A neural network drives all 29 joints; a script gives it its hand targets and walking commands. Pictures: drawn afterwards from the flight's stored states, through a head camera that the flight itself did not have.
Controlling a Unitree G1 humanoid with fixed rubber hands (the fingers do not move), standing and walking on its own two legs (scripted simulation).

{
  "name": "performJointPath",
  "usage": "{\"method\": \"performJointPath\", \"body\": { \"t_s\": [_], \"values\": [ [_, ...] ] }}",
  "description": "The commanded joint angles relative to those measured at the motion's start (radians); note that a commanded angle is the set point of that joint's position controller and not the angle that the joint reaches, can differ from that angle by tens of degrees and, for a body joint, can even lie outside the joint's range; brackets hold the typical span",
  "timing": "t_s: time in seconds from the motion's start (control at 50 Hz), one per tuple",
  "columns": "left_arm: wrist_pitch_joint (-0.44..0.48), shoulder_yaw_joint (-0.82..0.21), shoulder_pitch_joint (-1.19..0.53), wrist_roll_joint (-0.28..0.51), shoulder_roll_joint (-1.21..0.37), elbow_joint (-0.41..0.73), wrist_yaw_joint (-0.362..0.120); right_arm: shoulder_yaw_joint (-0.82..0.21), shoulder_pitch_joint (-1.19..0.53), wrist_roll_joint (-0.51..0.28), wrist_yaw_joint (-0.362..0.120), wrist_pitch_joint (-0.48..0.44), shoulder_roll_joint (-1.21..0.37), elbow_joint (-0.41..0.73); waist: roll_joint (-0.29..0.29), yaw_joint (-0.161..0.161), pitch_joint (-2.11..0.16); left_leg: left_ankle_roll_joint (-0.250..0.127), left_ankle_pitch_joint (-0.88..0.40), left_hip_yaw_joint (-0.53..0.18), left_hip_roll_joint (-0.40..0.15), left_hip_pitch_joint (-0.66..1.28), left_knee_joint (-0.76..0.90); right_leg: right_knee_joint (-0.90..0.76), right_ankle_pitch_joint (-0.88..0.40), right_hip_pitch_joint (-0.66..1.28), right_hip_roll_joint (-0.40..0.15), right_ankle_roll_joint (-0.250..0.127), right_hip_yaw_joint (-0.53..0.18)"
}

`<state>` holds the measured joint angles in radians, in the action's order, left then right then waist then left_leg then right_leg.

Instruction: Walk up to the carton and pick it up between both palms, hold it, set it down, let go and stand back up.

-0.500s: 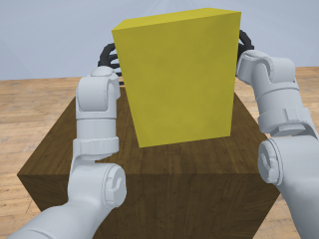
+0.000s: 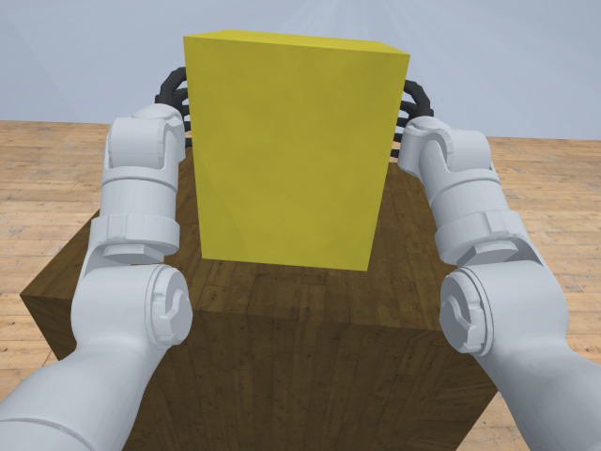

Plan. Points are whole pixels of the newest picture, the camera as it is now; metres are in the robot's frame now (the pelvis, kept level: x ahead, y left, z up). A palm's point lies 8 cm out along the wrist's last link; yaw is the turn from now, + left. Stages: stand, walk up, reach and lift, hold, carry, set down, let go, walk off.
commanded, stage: hold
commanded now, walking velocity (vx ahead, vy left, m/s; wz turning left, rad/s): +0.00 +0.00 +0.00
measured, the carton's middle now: (294, 144) +0.41 +0.02 +0.28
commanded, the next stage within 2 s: set down in 1.08 s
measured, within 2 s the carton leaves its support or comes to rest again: neither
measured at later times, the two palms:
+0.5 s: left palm (230, 177) +0.44 +0.12 +0.21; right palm (433, 220) +0.36 -0.18 +0.19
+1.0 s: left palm (148, 124) +0.39 +0.20 +0.31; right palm (396, 138) +0.38 -0.10 +0.31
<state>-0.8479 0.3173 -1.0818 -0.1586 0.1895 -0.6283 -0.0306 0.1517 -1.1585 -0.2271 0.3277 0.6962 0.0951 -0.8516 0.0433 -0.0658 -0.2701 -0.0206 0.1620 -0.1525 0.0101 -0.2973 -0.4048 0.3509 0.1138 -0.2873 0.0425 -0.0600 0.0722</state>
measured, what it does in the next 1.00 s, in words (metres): shifts its weight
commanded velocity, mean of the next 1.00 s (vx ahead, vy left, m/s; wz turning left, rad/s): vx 0.00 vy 0.00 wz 0.00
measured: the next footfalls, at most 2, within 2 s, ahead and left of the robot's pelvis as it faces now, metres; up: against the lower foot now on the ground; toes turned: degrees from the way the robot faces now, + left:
none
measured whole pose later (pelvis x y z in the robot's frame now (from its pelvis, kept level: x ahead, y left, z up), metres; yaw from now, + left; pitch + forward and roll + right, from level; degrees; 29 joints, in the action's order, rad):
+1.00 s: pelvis +0.03 +0.05 +0.00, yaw -1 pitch -3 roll -2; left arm -1.05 0.19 -0.88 -0.14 0.14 -0.10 0.05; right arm 0.04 -0.92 -0.38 0.34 0.75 0.16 -0.44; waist 0.05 -0.10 -0.16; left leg -0.02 0.21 -0.10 0.02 -0.15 -0.41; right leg 0.21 0.09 -0.07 0.03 0.00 0.04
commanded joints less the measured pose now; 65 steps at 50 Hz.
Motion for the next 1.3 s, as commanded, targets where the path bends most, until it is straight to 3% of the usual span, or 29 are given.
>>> {"method": "performJointPath", "body": {
  "t_s": [0.0, 0.06, 0.08, 0.1, 0.14, 0.16, 0.18, 0.22, 0.26, 0.28, 0.3, 0.34, 0.38, 0.42, 0.44, 0.46, 0.48, 0.5, 0.58, 0.68, 0.72, 0.8, 0.92, 1.02, 1.06, 1.08, 1.18, 1.22, 1.28],
  "values": [
    [0.113, -0.35, -0.867, 0.227, -0.451, 0.265, -0.113, -0.128, -0.766, -0.092, -0.114, -0.082, -0.401, 0.246, -0.127, -0.044, -0.33, -0.029, 0.045, 0.155, 0.074, 0.005, 0.082, -0.095, 0.194, 0.093, -0.07, 0.056, -0.087],
    [0.123, -0.508, -0.919, 0.306, -0.484, 0.285, -0.077, -0.167, -0.813, -0.071, -0.095, -0.091, -0.441, 0.304, -0.183, -0.113, -0.402, -0.054, 0.005, 0.146, 0.057, -0.109, 0.078, -0.01, -0.006, 0.185, -0.037, 0.086, -0.083],
    [0.098, -0.506, -0.814, 0.313, -0.488, 0.278, -0.084, -0.224, -0.766, -0.099, -0.081, -0.101, -0.488, 0.378, -0.126, -0.092, -0.375, -0.083, -0.009, 0.155, 0.069, -0.141, 0.052, 0.022, -0.13, 0.238, -0.055, 0.106, -0.102],
    [0.084, -0.549, -0.81, 0.323, -0.537, 0.316, -0.083, -0.241, -0.835, -0.109, -0.071, -0.106, -0.532, 0.429, -0.127, -0.098, -0.385, -0.093, -0.038, 0.152, 0.069, -0.154, 0.067, 0.033, -0.172, 0.252, -0.054, 0.119, -0.092],
    [0.069, -0.681, -0.772, 0.363, -0.664, 0.44, -0.058, -0.28, -0.778, -0.13, -0.067, -0.104, -0.586, 0.482, -0.223, -0.137, -0.448, -0.067, -0.153, 0.132, 0.053, -0.107, 0.046, 0.033, -0.128, 0.191, -0.027, 0.112, -0.075],
    [0.049, -0.677, -0.778, 0.357, -0.678, 0.432, -0.047, -0.327, -0.793, -0.156, -0.07, -0.094, -0.612, 0.496, -0.236, -0.101, -0.455, -0.065, -0.186, 0.131, 0.046, -0.075, 0.02, 0.029, -0.123, 0.165, -0.023, 0.11, -0.078],
    [0.027, -0.765, -0.778, 0.384, -0.737, 0.509, -0.027, -0.362, -0.831, -0.181, -0.075, -0.108, -0.625, 0.54, -0.266, -0.125, -0.445, -0.046, -0.24, 0.127, 0.031, -0.02, -0.006, 0.032, -0.094, 0.096, -0.012, 0.101, -0.061],
    [0.019, -0.853, -0.792, 0.435, -0.788, 0.658, 0.011, -0.415, -0.861, -0.227, -0.084, -0.126, -0.643, 0.674, -0.271, -0.118, -0.533, -0.024, -0.348, 0.116, 0.02, 0.06, -0.051, 0.018, -0.112, 0.059, 0.008, 0.091, -0.045],
    [-0.018, -0.965, -0.695, 0.474, -0.883, 0.719, 0.048, -0.457, -0.81, -0.24, -0.096, -0.14, -0.644, 0.807, -0.313, -0.165, -0.528, -0.007, -0.481, 0.102, -0.009, 0.164, -0.101, -0.011, -0.086, -0.054, 0.016, 0.076, -0.043],
    [-0.014, -1.006, -0.733, 0.513, -0.891, 0.832, 0.071, -0.479, -0.881, -0.269, -0.096, -0.16, -0.646, 0.955, -0.314, -0.154, -0.579, -0.003, -0.568, 0.092, -0.017, 0.216, -0.136, -0.007, -0.118, -0.077, 0.03, 0.083, -0.038],
    [-0.022, -0.976, -0.65, 0.481, -0.887, 0.768, 0.088, -0.45, -0.806, -0.227, -0.11, -0.126, -0.563, 0.932, -0.339, -0.157, -0.625, 0.011, -0.601, 0.091, -0.022, 0.283, -0.122, -0.045, -0.074, -0.07, 0.039, 0.07, -0.033],
    [-0.028, -1.062, -0.62, 0.512, -0.949, 0.94, 0.147, -0.498, -0.763, -0.244, -0.125, -0.14, -0.568, 1.049, -0.322, -0.158, -0.608, 0.029, -0.728, 0.081, -0.057, 0.338, -0.174, -0.051, -0.025, -0.131, 0.051, 0.073, -0.014],
    [-0.028, -0.999, -0.582, 0.484, -0.933, 0.952, 0.18, -0.472, -0.743, -0.251, -0.156, -0.126, -0.433, 1.124, -0.323, -0.137, -0.681, 0.062, -0.802, 0.07, -0.058, 0.471, -0.167, -0.107, -0.021, -0.098, 0.064, 0.058, 0.007],
    [-0.007, -0.923, -0.522, 0.447, -0.891, 1.022, 0.206, -0.477, -0.73, -0.248, -0.182, -0.134, -0.34, 1.256, -0.28, -0.072, -0.768, 0.069, -0.853, 0.071, -0.057, 0.514, -0.17, -0.11, -0.097, -0.021, 0.075, 0.052, 0.01],
    [-0.011, -0.928, -0.49, 0.428, -0.888, 1.015, 0.205, -0.496, -0.686, -0.245, -0.19, -0.125, -0.336, 1.265, -0.266, -0.079, -0.763, 0.067, -0.87, 0.072, -0.053, 0.52, -0.184, -0.097, -0.158, 0.032, 0.074, 0.051, 0.003],
    [0.012, -0.869, -0.464, 0.395, -0.88, 1.094, 0.21, -0.483, -0.659, -0.231, -0.206, -0.139, -0.317, 1.361, -0.231, -0.036, -0.783, 0.063, -0.935, 0.079, -0.051, 0.533, -0.168, -0.101, -0.219, 0.114, 0.09, 0.06, 0.01],
    [0.01, -0.884, -0.476, 0.364, -0.865, 1.096, 0.211, -0.484, -0.656, -0.202, -0.215, -0.133, -0.298, 1.316, -0.215, -0.053, -0.806, 0.059, -0.932, 0.081, -0.053, 0.555, -0.154, -0.093, -0.217, 0.117, 0.091, 0.059, 0.008],
    [-0.005, -0.82, -0.421, 0.321, -0.827, 1.059, 0.199, -0.473, -0.588, -0.197, -0.228, -0.124, -0.272, 1.278, -0.205, -0.027, -0.741, 0.065, -0.916, 0.085, -0.051, 0.569, -0.162, -0.099, -0.226, 0.168, 0.087, 0.053, 0.01],
    [-0.042, -0.784, -0.456, 0.255, -0.745, 1.163, 0.127, -0.477, -0.57, -0.195, -0.241, -0.14, -0.284, 1.251, -0.162, -0.022, -0.712, 0.065, -0.826, 0.093, -0.037, 0.584, -0.126, -0.077, -0.366, 0.316, 0.081, 0.061, -0.004],
    [-0.128, -0.638, -0.393, 0.188, -0.562, 0.949, 0.048, -0.423, -0.49, -0.17, -0.211, -0.106, -0.206, 0.96, -0.091, -0.02, -0.514, 0.046, -0.568, 0.112, -0.037, 0.459, -0.025, -0.113, -0.313, 0.365, 0.032, 0.053, -0.021],
    [-0.144, -0.636, -0.449, 0.217, -0.58, 0.92, 0.018, -0.433, -0.562, -0.216, -0.178, -0.089, -0.267, 0.946, -0.048, -0.031, -0.488, 0.028, -0.485, 0.11, -0.025, 0.368, -0.012, -0.097, -0.386, 0.391, 0.014, 0.069, -0.037],
    [-0.145, -0.593, -0.455, 0.245, -0.571, 0.839, -0.035, -0.381, -0.553, -0.246, -0.119, -0.053, -0.25, 0.88, -0.088, -0.089, -0.418, 0.045, -0.445, 0.106, -0.005, 0.356, 0.004, -0.114, -0.358, 0.369, 0.017, 0.066, -0.041],
    [-0.135, -0.498, -0.548, 0.237, -0.466, 0.666, -0.086, -0.3, -0.617, -0.27, -0.058, -0.003, -0.183, 0.69, -0.079, -0.103, -0.213, 0.047, -0.27, 0.108, 0.012, 0.263, 0.042, -0.144, -0.187, 0.286, 0.006, 0.066, -0.026],
    [-0.101, -0.493, -0.719, 0.275, -0.434, 0.658, -0.085, -0.244, -0.742, -0.277, -0.024, 0.014, -0.16, 0.637, -0.141, -0.11, -0.275, 0.034, -0.185, 0.114, 0.01, 0.154, 0.06, -0.112, -0.097, 0.281, 0.004, 0.08, -0.031],
    [-0.078, -0.492, -0.77, 0.275, -0.422, 0.61, -0.074, -0.228, -0.745, -0.253, -0.025, 0.021, -0.167, 0.556, -0.164, -0.112, -0.261, 0.03, -0.13, 0.128, 0.016, 0.12, 0.073, -0.106, -0.03, 0.239, 0.008, 0.079, -0.024],
    [-0.046, -0.391, -0.696, 0.227, -0.455, 0.52, -0.087, -0.201, -0.75, -0.237, -0.048, 0.006, -0.163, 0.54, -0.178, -0.074, -0.151, 0.067, -0.058, 0.11, 0.033, 0.144, 0.058, -0.13, 0.047, 0.173, 0.014, 0.061, -0.017],
    [0.214, -0.232, -0.771, 0.054, -0.524, 0.259, -0.145, 0.021, -0.716, 0.008, -0.162, -0.187, -0.192, 0.213, -0.262, -0.089, -0.025, 0.086, 0.317, 0.106, 0.019, 0.102, 0.154, -0.127, 0.3, 0.143, 0.02, 0.044, 0.03],
    [0.313, -0.198, -0.778, 0.022, -0.513, 0.246, -0.127, 0.092, -0.672, 0.133, -0.206, -0.271, -0.205, 0.17, -0.266, -0.095, -0.106, 0.079, 0.287, 0.122, 0.019, 0.157, 0.171, -0.148, 0.29, 0.135, 0.019, 0.039, 0.052],
    [0.379, -0.173, -0.767, 0.009, -0.507, 0.243, -0.1, 0.105, -0.634, 0.242, -0.255, -0.36, -0.23, 0.114, -0.189, -0.09, -0.125, 0.084, 0.13, 0.139, 0.033, 0.297, 0.175, -0.182, 0.158, 0.144, 0.01, 0.046, 0.079]
  ]
}}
